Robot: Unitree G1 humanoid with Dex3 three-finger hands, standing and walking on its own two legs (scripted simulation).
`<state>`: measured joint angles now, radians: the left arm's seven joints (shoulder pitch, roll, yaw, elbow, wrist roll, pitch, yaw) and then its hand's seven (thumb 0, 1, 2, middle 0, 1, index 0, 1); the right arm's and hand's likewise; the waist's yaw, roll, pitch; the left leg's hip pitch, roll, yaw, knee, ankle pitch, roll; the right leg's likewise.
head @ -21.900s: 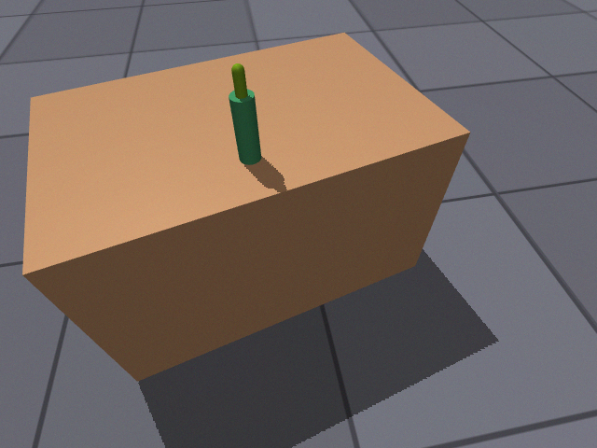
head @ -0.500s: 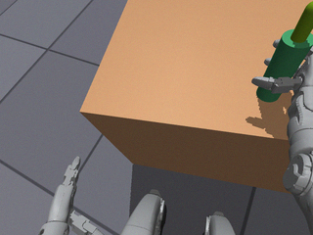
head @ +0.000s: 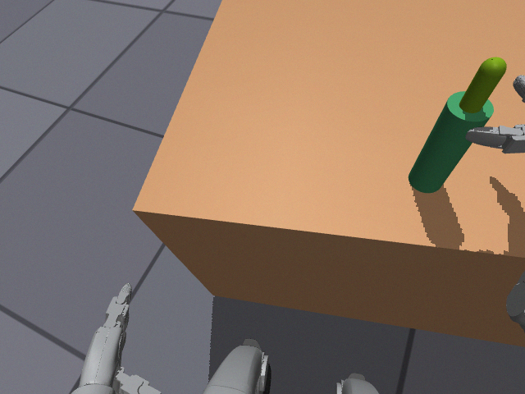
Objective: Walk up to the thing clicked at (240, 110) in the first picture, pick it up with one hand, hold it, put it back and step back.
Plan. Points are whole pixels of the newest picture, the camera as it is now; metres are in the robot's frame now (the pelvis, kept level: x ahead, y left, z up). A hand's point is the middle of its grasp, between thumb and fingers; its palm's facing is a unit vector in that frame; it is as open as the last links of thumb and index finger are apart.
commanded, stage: rise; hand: right
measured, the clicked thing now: (453, 133) +0.51 -0.18 +0.07
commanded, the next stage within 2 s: sink last in 0.16 s
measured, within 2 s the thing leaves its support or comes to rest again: neither
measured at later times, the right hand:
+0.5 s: hand out of the picture +0.44 -0.38 +0.11, palm faces +0.46 +0.83 -0.31, open 17.2 cm
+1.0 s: hand out of the picture +0.22 -0.26 +0.10, palm faces +0.33 +0.87 -0.36, open 17.4 cm
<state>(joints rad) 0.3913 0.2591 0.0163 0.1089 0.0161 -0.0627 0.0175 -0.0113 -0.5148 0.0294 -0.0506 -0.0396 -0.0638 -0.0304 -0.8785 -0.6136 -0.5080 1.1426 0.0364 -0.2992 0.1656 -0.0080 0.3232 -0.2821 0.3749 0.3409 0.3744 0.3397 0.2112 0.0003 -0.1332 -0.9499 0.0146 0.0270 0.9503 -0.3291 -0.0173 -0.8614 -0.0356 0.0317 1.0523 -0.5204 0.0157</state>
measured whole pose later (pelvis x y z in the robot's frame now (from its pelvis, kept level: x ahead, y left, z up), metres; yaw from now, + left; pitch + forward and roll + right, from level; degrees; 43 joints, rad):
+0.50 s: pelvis +0.03 -0.01 +0.04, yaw +0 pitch +14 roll +2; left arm 0.36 0.28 0.02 0.34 -0.04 -0.01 0.01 -0.01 -0.55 0.08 -0.06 -0.05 -0.06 -0.06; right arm -0.67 -0.70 -0.44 1.12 -0.04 -0.06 0.01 -0.01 0.50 -0.06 0.07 0.06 0.07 0.06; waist 0.07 0.00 -0.13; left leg -0.66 0.02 0.03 0.71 -0.28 -0.03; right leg -0.58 -0.03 0.02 0.80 -0.46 0.01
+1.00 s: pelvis +0.03 +0.01 +0.05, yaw -2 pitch +3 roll +0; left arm 0.37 0.25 0.11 0.35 -0.05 0.00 0.07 -0.01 -0.54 0.08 -0.06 -0.04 -0.05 -0.06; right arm 0.46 -0.31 -0.23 -0.14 0.08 0.01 -0.04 -0.01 0.54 -0.06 0.06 0.06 0.07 0.05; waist -0.05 -0.04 -0.06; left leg -0.42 0.04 0.04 0.66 -0.29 -0.02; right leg -0.31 -0.01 0.03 0.67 -0.42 0.02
